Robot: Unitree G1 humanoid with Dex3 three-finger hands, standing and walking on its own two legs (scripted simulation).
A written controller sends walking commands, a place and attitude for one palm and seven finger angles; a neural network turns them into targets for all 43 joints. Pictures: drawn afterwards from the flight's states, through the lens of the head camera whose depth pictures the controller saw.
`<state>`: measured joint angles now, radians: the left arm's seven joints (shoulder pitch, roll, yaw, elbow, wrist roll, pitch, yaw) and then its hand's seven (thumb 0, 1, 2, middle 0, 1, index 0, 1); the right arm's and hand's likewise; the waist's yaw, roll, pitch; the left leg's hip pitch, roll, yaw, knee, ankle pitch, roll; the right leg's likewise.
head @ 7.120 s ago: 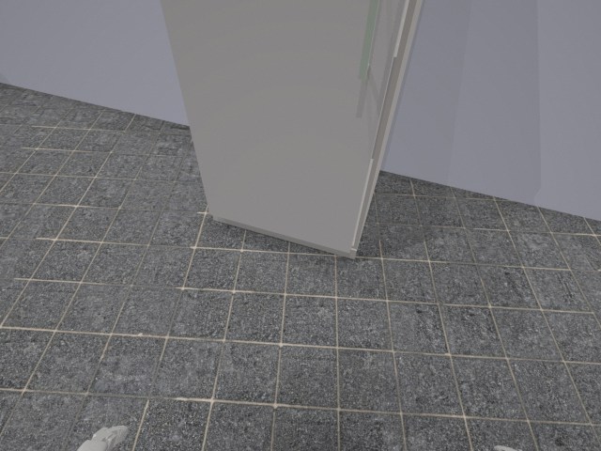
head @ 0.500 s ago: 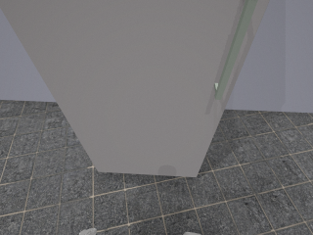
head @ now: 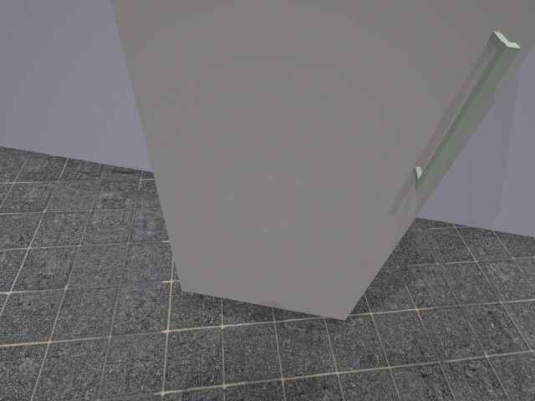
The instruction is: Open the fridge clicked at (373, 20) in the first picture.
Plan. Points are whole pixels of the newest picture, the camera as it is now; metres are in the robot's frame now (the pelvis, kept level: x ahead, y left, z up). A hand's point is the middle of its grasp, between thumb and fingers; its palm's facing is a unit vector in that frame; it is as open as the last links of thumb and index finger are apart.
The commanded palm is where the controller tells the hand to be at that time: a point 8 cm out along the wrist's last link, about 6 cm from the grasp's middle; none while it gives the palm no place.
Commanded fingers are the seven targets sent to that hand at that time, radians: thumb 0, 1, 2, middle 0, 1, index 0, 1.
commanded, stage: come to a stop and stand still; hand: right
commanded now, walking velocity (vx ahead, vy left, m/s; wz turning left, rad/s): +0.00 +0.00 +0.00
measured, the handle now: (453, 124) +0.51 -0.25 +0.20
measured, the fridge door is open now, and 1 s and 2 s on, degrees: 0 0 0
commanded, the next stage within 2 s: look again from close up in 0.94 s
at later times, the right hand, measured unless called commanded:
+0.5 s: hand out of the picture -0.04 -0.15 -0.17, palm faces +0.06 +0.98 -0.17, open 7.3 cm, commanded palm none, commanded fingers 0.00 -0.90 -0.90 0.20 0.30 0.20 0.30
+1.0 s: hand out of the picture -0.03 -0.18 -0.17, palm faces +0.03 +0.98 -0.20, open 7.4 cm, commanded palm none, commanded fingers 0.00 -0.90 -0.90 0.20 0.30 0.20 0.30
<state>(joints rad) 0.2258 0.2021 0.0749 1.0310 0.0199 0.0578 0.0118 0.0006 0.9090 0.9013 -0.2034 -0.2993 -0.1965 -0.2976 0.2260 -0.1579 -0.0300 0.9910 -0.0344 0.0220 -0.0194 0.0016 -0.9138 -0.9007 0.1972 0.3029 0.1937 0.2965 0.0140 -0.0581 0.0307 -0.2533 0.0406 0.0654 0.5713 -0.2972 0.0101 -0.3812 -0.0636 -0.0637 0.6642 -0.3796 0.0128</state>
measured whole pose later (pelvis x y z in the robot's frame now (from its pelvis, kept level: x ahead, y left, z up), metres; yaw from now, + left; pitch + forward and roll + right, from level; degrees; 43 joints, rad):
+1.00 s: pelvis -0.03 -0.01 +0.00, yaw -1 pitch -2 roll +0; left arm 0.34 0.14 0.00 1.07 0.02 -0.02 0.03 0.01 0.91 0.90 -0.20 -0.30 -0.20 -0.30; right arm 0.30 -0.14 0.01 1.11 -0.02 -0.01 -0.04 0.01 -0.91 -0.90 0.20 0.30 0.20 0.30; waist 0.01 -0.02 -0.01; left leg -0.27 0.05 0.07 0.51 -0.21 0.00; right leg -0.19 0.00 -0.05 0.51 -0.29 -0.02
